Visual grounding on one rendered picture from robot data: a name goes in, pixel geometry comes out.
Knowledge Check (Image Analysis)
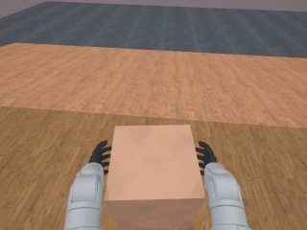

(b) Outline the carton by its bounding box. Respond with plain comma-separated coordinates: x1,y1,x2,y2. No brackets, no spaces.
104,125,206,230

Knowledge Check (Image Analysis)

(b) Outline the robot right forearm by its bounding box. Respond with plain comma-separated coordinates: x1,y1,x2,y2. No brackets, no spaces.
203,162,252,230

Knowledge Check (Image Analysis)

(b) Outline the left robot hand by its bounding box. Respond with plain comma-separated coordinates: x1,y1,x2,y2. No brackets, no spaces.
88,140,112,174

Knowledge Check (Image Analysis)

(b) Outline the robot left forearm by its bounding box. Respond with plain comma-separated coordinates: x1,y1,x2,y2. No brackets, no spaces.
63,162,105,230

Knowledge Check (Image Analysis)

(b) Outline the right robot hand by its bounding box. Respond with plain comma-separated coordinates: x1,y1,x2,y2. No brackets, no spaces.
195,141,218,176

